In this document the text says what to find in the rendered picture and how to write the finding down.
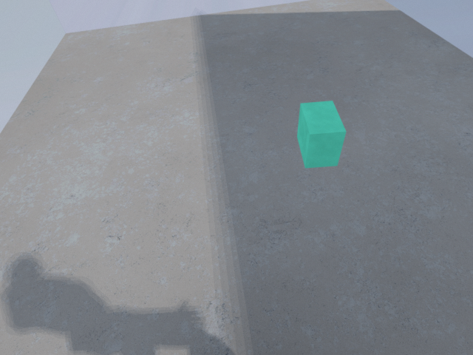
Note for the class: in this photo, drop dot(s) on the carton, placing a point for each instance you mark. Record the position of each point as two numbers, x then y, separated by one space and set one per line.
320 134

